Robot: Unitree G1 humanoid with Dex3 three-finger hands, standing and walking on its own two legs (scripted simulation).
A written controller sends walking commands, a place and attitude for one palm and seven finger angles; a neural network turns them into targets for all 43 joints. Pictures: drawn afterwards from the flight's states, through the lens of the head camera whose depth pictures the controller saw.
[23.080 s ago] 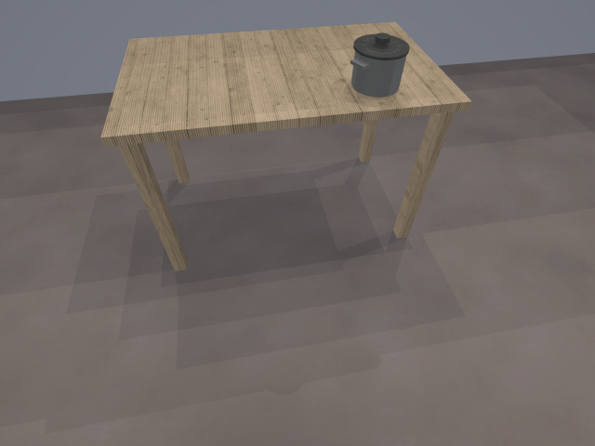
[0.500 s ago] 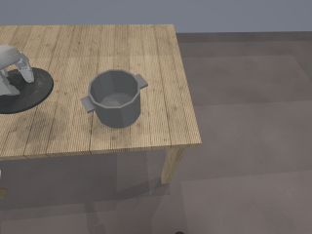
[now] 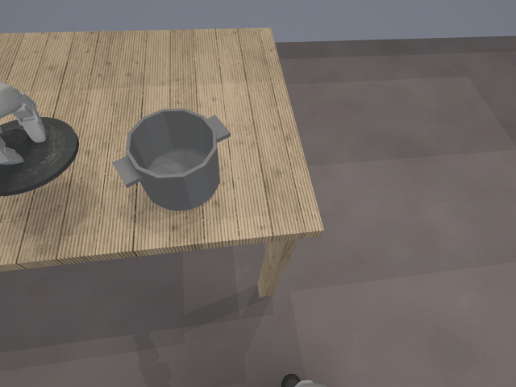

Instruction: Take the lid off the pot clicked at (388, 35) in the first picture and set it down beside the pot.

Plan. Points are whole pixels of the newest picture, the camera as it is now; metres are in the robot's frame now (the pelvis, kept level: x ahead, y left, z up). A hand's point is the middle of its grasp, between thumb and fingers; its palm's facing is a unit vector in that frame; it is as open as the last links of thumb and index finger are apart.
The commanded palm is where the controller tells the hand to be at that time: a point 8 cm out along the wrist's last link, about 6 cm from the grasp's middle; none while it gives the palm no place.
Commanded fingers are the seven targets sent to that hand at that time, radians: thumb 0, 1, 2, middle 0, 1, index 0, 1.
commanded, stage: lower the lid onto the table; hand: left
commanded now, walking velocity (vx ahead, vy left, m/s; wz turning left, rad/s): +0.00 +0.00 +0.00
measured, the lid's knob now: (13, 142) +0.48 +0.35 +0.06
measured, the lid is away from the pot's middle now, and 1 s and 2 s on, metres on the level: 0.23 0.23 0.23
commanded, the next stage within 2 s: open the fingers wide in 1.50 s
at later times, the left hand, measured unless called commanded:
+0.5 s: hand (12, 157) +0.46 +0.35 +0.06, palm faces -0.51 -0.10 -0.85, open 7.1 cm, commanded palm +0.51 +0.35 +0.12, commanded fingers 0.00 0.72 0.90 -0.88 -1.05 -0.89 -1.05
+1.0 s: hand (26, 168) +0.46 +0.34 +0.02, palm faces -0.54 -0.10 -0.84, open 7.1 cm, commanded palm +0.52 +0.35 +0.08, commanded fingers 0.00 0.72 0.90 -0.88 -1.05 -0.89 -1.05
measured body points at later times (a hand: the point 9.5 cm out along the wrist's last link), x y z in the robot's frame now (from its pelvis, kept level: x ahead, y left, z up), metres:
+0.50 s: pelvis +0.00 +0.00 -0.01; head +0.12 +0.02 +0.43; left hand +0.48 +0.35 +0.10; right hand +0.01 -0.28 -0.13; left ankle -0.05 +0.08 -0.73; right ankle +0.00 -0.16 -0.73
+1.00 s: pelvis +0.00 +0.00 -0.02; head +0.13 +0.03 +0.41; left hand +0.49 +0.35 +0.07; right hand -0.02 -0.28 -0.13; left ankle -0.05 +0.08 -0.73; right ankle +0.00 -0.16 -0.73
